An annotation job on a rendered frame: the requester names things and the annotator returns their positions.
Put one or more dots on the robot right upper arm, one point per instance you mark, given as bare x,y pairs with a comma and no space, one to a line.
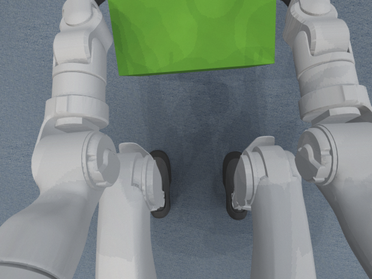
338,159

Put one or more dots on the robot thigh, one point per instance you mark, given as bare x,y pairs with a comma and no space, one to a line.
282,247
123,242

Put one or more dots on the robot left upper arm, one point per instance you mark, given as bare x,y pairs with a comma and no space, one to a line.
46,239

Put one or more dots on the robot left thigh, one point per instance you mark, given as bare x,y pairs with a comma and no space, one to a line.
123,242

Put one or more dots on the robot left forearm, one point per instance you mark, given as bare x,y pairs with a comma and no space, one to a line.
79,72

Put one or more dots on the robot right thigh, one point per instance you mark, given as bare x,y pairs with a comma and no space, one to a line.
282,247

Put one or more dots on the robot right forearm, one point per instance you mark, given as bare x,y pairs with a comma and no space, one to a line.
324,65

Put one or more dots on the carton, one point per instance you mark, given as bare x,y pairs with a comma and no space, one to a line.
154,37

